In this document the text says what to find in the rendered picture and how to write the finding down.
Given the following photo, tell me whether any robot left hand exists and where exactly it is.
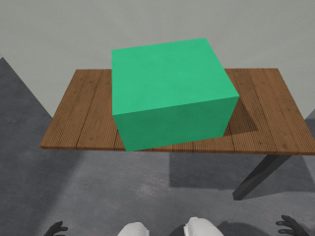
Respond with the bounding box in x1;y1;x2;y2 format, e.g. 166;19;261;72
43;221;68;236

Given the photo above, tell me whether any right robot thigh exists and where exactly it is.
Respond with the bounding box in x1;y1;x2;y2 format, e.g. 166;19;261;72
183;218;223;236

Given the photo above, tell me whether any carton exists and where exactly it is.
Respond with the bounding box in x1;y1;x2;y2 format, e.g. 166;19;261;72
111;37;239;152

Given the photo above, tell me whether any table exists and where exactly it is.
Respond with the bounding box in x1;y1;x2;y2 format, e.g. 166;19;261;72
39;68;315;201

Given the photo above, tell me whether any robot thigh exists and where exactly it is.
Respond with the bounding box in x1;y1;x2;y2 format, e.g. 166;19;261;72
117;222;150;236
183;218;223;236

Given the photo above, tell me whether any left robot thigh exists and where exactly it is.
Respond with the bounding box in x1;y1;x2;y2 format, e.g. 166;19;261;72
117;222;150;236

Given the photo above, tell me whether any robot right hand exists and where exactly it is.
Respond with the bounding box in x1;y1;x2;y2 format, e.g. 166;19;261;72
276;214;309;236

